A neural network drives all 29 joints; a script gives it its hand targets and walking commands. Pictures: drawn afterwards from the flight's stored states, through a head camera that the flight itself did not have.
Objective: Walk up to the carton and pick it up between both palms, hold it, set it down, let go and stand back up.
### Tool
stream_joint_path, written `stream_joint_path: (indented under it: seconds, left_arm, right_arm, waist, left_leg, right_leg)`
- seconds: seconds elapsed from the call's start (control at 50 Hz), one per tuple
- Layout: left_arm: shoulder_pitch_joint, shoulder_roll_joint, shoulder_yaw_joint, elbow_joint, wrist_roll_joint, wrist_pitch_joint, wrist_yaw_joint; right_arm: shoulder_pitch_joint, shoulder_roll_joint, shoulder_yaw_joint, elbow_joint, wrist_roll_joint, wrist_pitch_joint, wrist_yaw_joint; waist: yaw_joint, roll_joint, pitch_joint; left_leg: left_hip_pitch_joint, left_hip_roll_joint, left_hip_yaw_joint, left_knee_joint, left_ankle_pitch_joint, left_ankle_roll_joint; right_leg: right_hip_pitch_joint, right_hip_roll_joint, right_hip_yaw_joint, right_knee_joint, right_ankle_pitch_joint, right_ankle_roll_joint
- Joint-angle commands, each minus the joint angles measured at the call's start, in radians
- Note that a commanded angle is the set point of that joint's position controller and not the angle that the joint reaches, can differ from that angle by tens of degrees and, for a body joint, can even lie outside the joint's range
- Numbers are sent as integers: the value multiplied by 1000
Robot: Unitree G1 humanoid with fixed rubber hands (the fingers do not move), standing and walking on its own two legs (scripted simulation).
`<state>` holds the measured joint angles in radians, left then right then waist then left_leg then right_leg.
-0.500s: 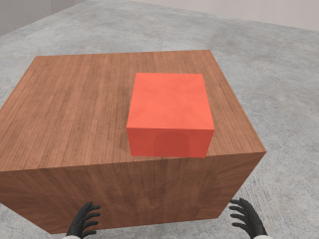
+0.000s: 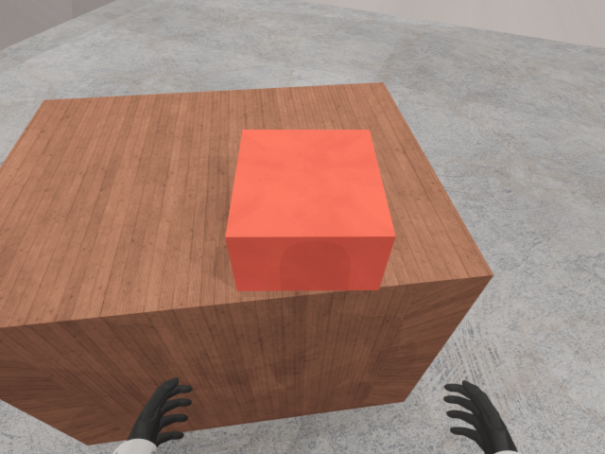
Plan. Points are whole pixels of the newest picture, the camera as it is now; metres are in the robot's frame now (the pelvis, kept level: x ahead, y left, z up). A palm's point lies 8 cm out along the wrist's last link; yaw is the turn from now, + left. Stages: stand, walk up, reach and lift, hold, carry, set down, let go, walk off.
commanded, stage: let go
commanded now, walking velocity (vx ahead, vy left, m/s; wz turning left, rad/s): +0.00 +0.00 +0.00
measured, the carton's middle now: (307, 205) +0.51 +0.01 +0.01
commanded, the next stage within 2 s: stand in 0.12 s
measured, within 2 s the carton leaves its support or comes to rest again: neither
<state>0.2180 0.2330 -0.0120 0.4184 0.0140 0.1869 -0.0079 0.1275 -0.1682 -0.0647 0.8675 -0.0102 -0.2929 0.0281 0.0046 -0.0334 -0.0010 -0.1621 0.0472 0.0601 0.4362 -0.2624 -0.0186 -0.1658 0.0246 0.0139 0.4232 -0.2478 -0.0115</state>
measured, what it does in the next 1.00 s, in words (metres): stands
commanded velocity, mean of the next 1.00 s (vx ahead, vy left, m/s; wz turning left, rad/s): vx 0.00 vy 0.00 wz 0.00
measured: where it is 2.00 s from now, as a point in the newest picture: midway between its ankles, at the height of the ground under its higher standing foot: outside the picture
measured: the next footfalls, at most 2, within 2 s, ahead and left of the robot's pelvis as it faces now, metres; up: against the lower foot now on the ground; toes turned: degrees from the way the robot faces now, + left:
none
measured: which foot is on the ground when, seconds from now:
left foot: down 0.00-1.00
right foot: down 0.00-1.00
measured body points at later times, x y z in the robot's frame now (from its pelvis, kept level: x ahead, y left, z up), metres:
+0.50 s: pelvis +0.00 +0.02 +0.00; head +0.00 +0.03 +0.45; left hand +0.07 +0.27 -0.13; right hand +0.05 -0.24 -0.13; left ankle -0.02 +0.13 -0.74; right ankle -0.01 -0.11 -0.74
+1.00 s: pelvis -0.01 +0.05 +0.00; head -0.02 +0.06 +0.45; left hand -0.02 +0.28 -0.15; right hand -0.02 -0.19 -0.15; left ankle -0.02 +0.13 -0.74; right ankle -0.01 -0.11 -0.74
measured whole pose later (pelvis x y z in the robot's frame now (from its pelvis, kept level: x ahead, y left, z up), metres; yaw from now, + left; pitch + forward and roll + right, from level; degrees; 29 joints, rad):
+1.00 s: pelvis -0.01 +0.05 +0.00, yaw +1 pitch -2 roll +0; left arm 0.40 0.19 0.02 0.97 0.02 -0.01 0.04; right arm 0.37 -0.17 -0.04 1.04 -0.02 0.00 -0.02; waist 0.00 -0.02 0.00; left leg -0.14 -0.03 0.06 0.41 -0.24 0.05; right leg -0.13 -0.05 0.01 0.38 -0.22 0.06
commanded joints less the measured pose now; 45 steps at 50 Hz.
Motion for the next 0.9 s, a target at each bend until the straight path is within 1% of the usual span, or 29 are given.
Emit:
stream_joint_path:
  seconds: [0.0, 0.04, 0.08, 0.1, 0.12, 0.14, 0.16, 0.18, 0.2, 0.22, 0.24, 0.26, 0.28, 0.32, 0.42, 0.48, 0.58, 0.72, 0.8, 0.88]
  left_arm:
    - [-27, 89, 36, -109, 11, -11, 2]
    - [-52, 90, 26, -130, 6, -8, 7]
    - [-68, 93, 15, -148, 1, -5, 14]
    - [-44, 3, -46, -128, -35, -9, 14]
    - [135, 110, 68, 41, 49, -142, 16]
    - [149, 160, 73, 60, 43, -179, 14]
    - [125, 145, 73, 65, 43, -195, 15]
    - [107, 133, 67, 65, 47, -209, 15]
    - [81, 111, 62, 70, 48, -224, 12]
    - [68, 93, 59, 79, 45, -233, 11]
    - [63, 79, 56, 86, 39, -237, 10]
    - [64, 70, 54, 96, 32, -240, 9]
    - [74, 68, 54, 109, 26, -242, 9]
    - [112, 75, 59, 143, 19, -247, 11]
    - [148, 95, 71, 206, 22, -240, 23]
    - [189, 95, 70, 259, 21, -232, 28]
    - [213, 84, 66, 331, 15, -220, 35]
    - [212, 63, 58, 414, 7, -220, 41]
    - [217, 49, 53, 460, 6, -217, 45]
    - [229, 34, 46, 507, 6, -209, 47]
  right_arm:
    - [-80, -86, -14, -72, 6, -19, -2]
    - [-87, -92, -29, -70, -1, -9, 2]
    - [-90, -97, -45, -67, -7, 2, 6]
    - [-36, -164, -40, -149, -3, -34, -5]
    - [93, -164, -37, -5, -21, 157, -11]
    - [115, -146, -35, -37, -47, 230, -14]
    - [91, -129, -33, -60, -51, 255, -15]
    - [81, -127, -29, -83, -41, 267, -17]
    - [92, -138, -29, -85, -28, 270, -16]
    - [108, -148, -29, -71, -16, 271, -14]
    - [122, -155, -30, -62, -8, 270, -11]
    - [121, -161, -31, -59, -6, 268, -8]
    - [112, -164, -31, -59, -8, 266, -7]
    - [97, -163, -29, -59, -19, 264, -6]
    - [163, -155, -22, -11, -22, 267, -12]
    - [200, -152, -19, 18, -21, 272, -19]
    - [257, -151, -15, 61, -15, 275, -31]
    - [273, -155, -12, 97, -9, 272, -40]
    - [279, -138, -6, 119, -8, 273, -45]
    - [289, -116, 3, 142, -9, 278, -49]
  waist:
    - [16, 34, -63]
    - [8, 56, -42]
    - [-1, 70, -31]
    - [3, 74, 1]
    - [36, 237, 14]
    - [4, 147, 49]
    - [-4, 93, 72]
    - [-6, 48, 47]
    - [-12, 18, -2]
    - [-15, -16, -35]
    - [-19, -41, -59]
    - [-15, -52, -85]
    - [-10, -49, -97]
    - [2, -22, -110]
    - [4, 52, -46]
    - [7, 71, 23]
    - [2, 59, 86]
    - [-5, 24, 53]
    - [-7, 28, 52]
    - [-8, 46, 81]
  left_leg:
    - [52, -53, 12, -51, 271, -17]
    - [60, -44, 11, -61, 230, -21]
    - [58, -36, 10, -69, 189, -22]
    - [-10, -64, 38, -70, 237, -43]
    - [-42, 86, -68, -41, 242, 8]
    - [-71, 75, -78, -41, 83, 8]
    - [-102, 68, -81, -44, 17, 6]
    - [-72, 74, -85, -50, 55, 8]
    - [-41, 76, -85, -44, 107, 10]
    - [-32, 70, -87, -36, 117, 9]
    - [-33, 67, -90, -31, 112, 11]
    - [-30, 63, -92, -27, 104, 12]
    - [-22, 61, -92, -25, 109, 14]
    - [5, 60, -91, -17, 147, 18]
    - [-44, 53, -98, -48, 165, 26]
    - [-52, 53, -104, -67, 158, 32]
    - [-68, 51, -115, -100, 131, 41]
    - [-17, 54, -129, -119, 144, 57]
    - [-5, 54, -133, -130, 136, 64]
    - [-19, 52, -140, -150, 92, 68]
  right_leg:
    - [14, 17, 10, -77, 246, 8]
    - [-31, 20, 2, -87, 167, 0]
    - [-57, 20, -2, -90, 114, -5]
    - [10, 14, 8, -59, 139, 2]
    - [-44, -121, 96, -97, 142, 21]
    - [-54, -117, 106, -120, 103, 25]
    - [-70, -108, 112, -120, 82, 27]
    - [-60, -107, 104, -100, 138, 25]
    - [-37, -102, 102, -84, 219, 23]
    - [-17, -100, 96, -74, 272, 22]
    - [1, -102, 90, -67, 293, 19]
    - [17, -103, 84, -62, 294, 17]
    - [22, -107, 84, -58, 297, 16]
    - [10, -112, 85, -52, 307, 11]
    - [17, -116, 79, -49, 252, 4]
    - [-20, -114, 78, -67, 207, 4]
    - [-28, -113, 74, -87, 165, 9]
    - [-7, -113, 58, -93, 157, 19]
    - [-6, -114, 49, -92, 144, 25]
    - [-16, -115, 44, -92, 126, 30]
